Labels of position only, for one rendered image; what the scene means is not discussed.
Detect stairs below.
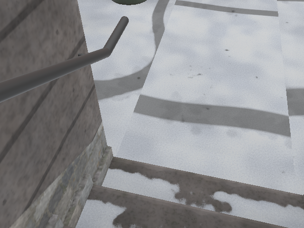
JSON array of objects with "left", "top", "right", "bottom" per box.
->
[{"left": 63, "top": 157, "right": 304, "bottom": 228}]

